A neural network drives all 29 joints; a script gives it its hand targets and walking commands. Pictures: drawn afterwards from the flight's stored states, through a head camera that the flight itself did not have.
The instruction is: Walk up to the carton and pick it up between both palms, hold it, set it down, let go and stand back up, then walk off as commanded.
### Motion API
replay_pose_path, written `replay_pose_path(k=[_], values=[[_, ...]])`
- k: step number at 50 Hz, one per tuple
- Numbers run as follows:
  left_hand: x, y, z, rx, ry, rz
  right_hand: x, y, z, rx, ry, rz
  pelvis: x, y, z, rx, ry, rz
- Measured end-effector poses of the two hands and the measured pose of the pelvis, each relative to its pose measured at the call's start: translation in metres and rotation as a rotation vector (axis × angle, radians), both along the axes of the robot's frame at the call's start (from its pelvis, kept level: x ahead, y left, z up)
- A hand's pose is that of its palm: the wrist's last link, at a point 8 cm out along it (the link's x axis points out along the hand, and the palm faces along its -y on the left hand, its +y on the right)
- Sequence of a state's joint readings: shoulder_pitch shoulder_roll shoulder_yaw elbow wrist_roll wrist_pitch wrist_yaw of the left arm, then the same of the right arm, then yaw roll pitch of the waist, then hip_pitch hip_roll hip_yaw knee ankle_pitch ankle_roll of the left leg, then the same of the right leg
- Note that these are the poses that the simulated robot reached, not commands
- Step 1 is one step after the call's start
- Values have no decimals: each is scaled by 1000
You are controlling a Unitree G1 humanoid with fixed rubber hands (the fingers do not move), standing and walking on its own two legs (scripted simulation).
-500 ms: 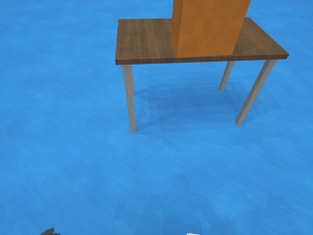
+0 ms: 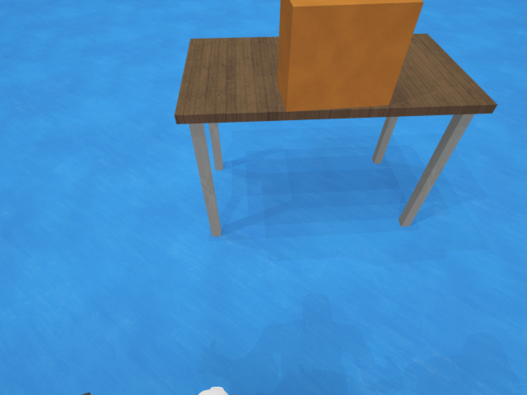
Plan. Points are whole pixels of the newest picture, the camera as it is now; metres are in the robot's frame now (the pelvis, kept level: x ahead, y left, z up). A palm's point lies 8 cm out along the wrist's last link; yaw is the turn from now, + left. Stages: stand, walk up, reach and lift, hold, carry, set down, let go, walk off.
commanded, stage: walk up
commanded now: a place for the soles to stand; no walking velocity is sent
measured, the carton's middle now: (338, 48) +1.01 -0.18 +0.07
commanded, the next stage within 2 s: none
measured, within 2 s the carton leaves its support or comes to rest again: neither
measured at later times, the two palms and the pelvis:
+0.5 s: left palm out of the picture +0.15 +0.27 -0.09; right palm out of the picture +0.12 -0.37 -0.10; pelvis +0.07 -0.05 -0.01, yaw +0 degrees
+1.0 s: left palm out of the picture +0.15 +0.29 -0.10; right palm (505, 379) +0.19 -0.35 -0.08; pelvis +0.08 -0.03 -0.01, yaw +1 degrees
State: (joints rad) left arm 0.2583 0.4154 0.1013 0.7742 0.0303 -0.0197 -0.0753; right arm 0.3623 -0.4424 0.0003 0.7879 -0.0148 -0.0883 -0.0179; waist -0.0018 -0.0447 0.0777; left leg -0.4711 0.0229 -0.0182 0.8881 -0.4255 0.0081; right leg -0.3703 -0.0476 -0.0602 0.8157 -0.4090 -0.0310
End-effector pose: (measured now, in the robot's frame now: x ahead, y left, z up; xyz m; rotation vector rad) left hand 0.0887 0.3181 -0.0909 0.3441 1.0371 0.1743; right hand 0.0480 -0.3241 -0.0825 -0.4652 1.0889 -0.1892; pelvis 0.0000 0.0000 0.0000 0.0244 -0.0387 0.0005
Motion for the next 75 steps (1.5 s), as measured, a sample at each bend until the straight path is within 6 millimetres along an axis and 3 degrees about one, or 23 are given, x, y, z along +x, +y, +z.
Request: replay_pose_path(k=[6, 13, 17, 23, 34, 40, 49, 60, 66, 69, 75], values=[[36, 0, -12, -11, -3, 9, 9, -2, 4, -36, 17, -15, 31, 2, -6, -5, 22, -6], [62, -27, -11, 4, -2, -9, 11, -29, 1, -37, 57, -41, 48, -24, -6, 3, 49, -28], [60, -44, -14, 32, 1, 1, 29, -47, -16, -18, 58, -39, 52, -44, -15, 15, 13, -18], [54, -46, -3, 60, 40, 26, 69, -50, -17, 12, 5, -11, 61, -51, -7, 25, -9, -5], [70, -39, -6, 47, 24, 63, 102, -41, -11, 5, -29, 8, 81, -44, -7, 3, 30, 11], [72, -32, -6, 44, 11, 63, 126, -33, -7, 4, -74, 27, 84, -38, -7, -1, 32, 17], [67, -27, -8, 41, 11, 69, 141, -26, 0, 3, -122, 41, 81, -32, -6, -6, 29, 19], [62, -21, -10, 32, 22, 77, 142, -20, 3, 1, -126, 47, 81, -26, -5, -14, 28, 23], [69, -15, -10, -1, 32, 52, 141, -13, 6, 7, -112, 53, 93, -18, -2, -14, 43, 30], [83, -11, -11, 4, 33, 49, 126, -12, 1, 7, -75, 41, 103, -16, -4, -18, 51, 28], [121, -25, -4, 9, 24, -2, 87, -32, 3, -5, 73, -12, 123, -32, 0, -16, 49, 10]])
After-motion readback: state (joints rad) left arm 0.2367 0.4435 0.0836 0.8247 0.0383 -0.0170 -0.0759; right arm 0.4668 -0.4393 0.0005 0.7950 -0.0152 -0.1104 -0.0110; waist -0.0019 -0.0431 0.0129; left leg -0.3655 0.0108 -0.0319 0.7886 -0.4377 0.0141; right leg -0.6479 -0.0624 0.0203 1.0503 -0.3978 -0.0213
